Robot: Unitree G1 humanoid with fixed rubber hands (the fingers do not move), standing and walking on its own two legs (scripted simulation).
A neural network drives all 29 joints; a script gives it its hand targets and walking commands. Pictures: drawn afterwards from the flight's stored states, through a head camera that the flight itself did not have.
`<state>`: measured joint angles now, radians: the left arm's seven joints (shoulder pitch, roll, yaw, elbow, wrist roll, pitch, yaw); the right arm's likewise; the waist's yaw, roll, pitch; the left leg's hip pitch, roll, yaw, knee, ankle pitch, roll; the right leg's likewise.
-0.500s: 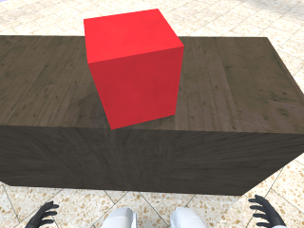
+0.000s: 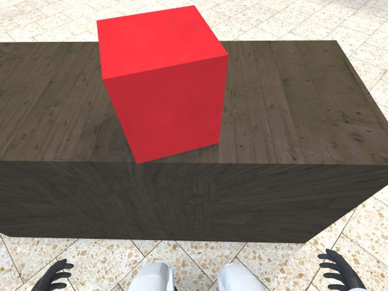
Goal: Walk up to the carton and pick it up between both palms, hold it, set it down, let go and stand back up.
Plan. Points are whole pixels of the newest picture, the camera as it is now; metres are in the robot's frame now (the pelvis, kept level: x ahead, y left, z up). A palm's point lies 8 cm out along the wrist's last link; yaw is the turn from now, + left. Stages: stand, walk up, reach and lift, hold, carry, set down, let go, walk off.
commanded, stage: walk up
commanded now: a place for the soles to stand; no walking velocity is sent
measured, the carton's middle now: (164, 88) +0.50 +0.07 +0.12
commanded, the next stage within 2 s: none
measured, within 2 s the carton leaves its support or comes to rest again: neither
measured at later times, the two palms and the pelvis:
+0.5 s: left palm out of the picture +0.09 +0.31 -0.07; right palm out of the picture +0.11 -0.31 -0.09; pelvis -0.01 +0.00 +0.00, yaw +0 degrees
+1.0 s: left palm out of the picture +0.10 +0.31 -0.07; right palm out of the picture +0.11 -0.31 -0.09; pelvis -0.01 +0.01 +0.00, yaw -1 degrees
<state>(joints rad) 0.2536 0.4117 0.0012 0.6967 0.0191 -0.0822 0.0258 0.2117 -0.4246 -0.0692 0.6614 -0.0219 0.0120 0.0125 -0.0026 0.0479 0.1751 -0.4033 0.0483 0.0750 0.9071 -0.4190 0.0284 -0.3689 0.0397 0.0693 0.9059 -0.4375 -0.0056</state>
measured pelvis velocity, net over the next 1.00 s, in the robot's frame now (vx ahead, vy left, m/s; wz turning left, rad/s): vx -0.01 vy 0.01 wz -0.02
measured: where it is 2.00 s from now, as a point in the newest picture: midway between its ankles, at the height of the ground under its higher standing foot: outside the picture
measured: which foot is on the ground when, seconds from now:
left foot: down 0.00-1.00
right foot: down 0.00-1.00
